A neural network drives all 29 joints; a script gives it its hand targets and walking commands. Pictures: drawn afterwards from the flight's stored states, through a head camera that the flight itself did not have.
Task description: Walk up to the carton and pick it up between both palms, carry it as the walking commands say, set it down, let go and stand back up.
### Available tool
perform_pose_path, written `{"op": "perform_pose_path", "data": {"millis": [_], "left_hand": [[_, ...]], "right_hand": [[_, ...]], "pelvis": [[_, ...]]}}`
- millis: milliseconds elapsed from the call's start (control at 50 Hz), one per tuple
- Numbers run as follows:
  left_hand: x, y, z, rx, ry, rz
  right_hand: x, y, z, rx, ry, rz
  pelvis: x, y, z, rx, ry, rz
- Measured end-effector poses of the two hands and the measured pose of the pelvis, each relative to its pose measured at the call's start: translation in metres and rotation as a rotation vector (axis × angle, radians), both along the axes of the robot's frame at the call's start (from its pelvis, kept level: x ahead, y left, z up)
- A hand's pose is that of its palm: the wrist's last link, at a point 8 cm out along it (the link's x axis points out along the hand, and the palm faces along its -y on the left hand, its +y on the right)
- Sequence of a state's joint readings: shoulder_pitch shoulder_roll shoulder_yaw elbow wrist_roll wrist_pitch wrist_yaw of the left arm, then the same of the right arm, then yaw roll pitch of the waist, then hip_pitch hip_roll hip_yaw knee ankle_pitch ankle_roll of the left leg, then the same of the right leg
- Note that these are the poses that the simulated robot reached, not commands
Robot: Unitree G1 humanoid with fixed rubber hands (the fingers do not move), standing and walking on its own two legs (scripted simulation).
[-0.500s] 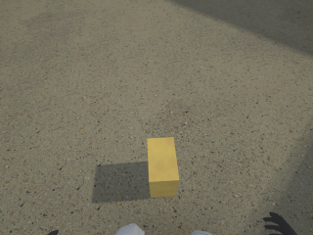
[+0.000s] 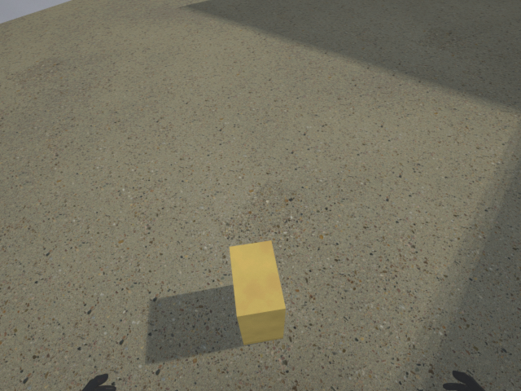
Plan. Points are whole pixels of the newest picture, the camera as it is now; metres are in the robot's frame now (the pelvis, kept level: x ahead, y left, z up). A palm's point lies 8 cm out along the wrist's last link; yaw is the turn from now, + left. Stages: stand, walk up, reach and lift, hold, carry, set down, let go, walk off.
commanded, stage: walk up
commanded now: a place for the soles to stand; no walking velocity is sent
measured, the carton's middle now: (257, 294) +0.52 +0.05 -0.61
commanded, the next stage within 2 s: none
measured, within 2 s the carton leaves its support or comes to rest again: neither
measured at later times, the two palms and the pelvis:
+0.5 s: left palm out of the picture +0.10 +0.31 -0.10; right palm out of the picture +0.07 -0.30 -0.10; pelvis +0.00 +0.01 +0.01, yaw -1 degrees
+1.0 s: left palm out of the picture +0.11 +0.35 -0.11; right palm (464, 376) +0.16 -0.30 -0.11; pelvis +0.08 +0.01 +0.00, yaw +3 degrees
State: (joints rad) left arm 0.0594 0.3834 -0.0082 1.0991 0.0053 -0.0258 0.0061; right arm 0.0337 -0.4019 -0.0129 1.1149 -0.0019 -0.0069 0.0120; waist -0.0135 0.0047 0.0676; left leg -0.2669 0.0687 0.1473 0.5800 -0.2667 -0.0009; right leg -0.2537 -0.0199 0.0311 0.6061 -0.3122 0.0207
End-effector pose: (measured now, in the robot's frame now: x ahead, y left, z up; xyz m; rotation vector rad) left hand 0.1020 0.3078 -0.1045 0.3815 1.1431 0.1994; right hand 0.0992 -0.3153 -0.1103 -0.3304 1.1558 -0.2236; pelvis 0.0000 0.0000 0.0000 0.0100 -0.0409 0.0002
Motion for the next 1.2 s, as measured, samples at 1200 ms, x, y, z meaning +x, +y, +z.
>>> {"op": "perform_pose_path", "data": {"millis": [1200], "left_hand": [[0.070, 0.031, -0.013, -0.019, 0.023, 0.120]], "right_hand": [[0.125, 0.028, -0.001, -0.046, 0.027, 0.105]], "pelvis": [[0.111, 0.023, -0.006, -0.002, 0.005, 0.078]]}}
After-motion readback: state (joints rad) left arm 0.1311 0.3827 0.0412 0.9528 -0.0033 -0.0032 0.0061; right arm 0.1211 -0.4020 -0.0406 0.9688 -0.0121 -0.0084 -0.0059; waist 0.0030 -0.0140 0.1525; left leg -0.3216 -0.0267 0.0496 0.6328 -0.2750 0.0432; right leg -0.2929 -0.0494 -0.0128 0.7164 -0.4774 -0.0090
